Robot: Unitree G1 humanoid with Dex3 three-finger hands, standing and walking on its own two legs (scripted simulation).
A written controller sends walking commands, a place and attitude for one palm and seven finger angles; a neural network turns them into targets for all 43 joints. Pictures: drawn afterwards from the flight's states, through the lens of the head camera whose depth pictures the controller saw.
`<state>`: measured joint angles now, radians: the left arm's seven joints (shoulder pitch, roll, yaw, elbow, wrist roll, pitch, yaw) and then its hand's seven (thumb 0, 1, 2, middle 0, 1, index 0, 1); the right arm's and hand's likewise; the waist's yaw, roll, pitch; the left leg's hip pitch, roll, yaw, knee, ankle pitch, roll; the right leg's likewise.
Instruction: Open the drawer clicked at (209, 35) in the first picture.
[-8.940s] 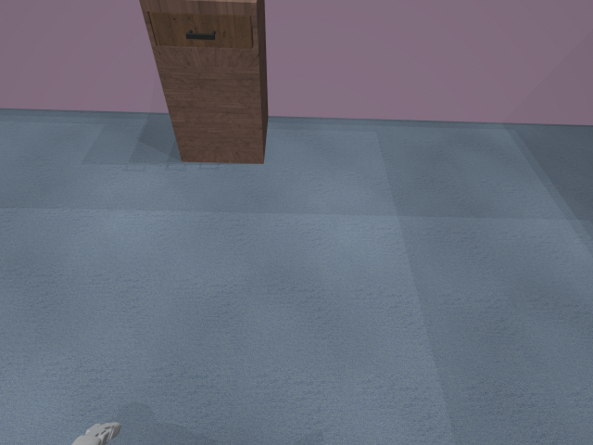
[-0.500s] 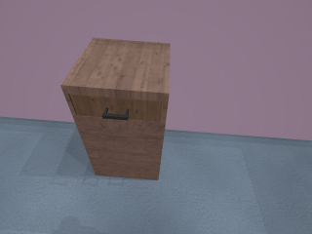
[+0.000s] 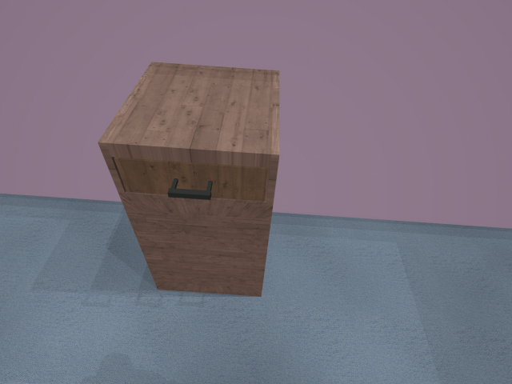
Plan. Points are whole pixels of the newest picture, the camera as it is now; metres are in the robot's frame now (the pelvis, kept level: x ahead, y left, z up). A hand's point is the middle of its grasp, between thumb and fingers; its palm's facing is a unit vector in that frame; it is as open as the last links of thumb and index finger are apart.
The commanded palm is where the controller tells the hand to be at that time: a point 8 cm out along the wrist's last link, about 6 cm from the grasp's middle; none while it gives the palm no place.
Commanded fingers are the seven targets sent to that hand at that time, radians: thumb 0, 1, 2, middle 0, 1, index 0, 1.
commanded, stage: look again from close up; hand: left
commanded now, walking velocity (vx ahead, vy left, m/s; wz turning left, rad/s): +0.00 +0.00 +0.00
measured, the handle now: (191, 188) +0.59 +0.20 -0.11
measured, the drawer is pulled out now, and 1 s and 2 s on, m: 0.00 0.00 0.00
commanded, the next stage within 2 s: shuffle to correct the standing spot in 0.30 s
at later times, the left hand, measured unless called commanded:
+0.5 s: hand out of the picture -0.01 +0.14 -0.18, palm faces +0.03 -0.99 -0.13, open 7.4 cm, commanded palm none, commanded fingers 0.00 0.90 0.90 -0.20 -0.30 -0.20 -0.30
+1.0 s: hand out of the picture +0.07 +0.13 -0.17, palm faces +0.06 -0.98 -0.18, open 7.4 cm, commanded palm none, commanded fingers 0.00 0.90 0.90 -0.20 -0.30 -0.20 -0.30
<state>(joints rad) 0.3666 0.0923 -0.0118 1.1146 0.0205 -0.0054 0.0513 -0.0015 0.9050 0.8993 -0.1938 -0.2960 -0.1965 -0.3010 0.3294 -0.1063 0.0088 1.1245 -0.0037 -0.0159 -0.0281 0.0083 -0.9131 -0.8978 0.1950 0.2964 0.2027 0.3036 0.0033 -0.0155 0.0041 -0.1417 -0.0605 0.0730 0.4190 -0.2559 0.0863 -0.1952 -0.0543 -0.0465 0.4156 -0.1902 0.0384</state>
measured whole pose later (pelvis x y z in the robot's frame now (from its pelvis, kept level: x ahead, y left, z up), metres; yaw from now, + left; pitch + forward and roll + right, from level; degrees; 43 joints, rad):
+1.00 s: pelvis +0.09 -0.02 +0.01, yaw -1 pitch -1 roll +0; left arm 0.33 0.10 0.02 1.07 0.02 0.02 0.07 0.00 0.91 0.90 -0.20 -0.30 -0.20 -0.30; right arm 0.30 -0.12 -0.02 1.08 0.00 -0.01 -0.06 0.01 -0.92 -0.90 0.19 0.30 0.20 0.30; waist 0.01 -0.01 0.06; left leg -0.06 -0.03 0.10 0.48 -0.26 0.07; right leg -0.22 -0.03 -0.07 0.63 -0.36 0.00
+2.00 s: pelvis +0.09 +0.01 +0.00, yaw -1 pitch -1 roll +0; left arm 0.31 0.15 -0.03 1.07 0.01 0.00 0.03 0.00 0.90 0.90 -0.19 -0.30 -0.20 -0.30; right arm 0.31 -0.16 0.04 1.10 -0.01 -0.02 -0.02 0.01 -0.91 -0.90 0.19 0.30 0.20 0.30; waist 0.00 0.00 0.03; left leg -0.17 -0.05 0.06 0.44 -0.27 0.07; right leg -0.17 -0.06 -0.05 0.45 -0.26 0.03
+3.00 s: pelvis +0.12 -0.02 +0.00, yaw +0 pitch -1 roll +0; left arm 0.32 0.12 -0.02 1.11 0.01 -0.01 0.04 0.00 0.91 0.90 -0.19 -0.30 -0.20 -0.30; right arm 0.31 -0.12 0.03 1.16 0.00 -0.03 -0.04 0.01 -0.91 -0.90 0.19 0.30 0.20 0.30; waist 0.00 -0.01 0.02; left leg -0.11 -0.02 0.04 0.42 -0.30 0.03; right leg -0.11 -0.03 -0.08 0.43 -0.30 0.00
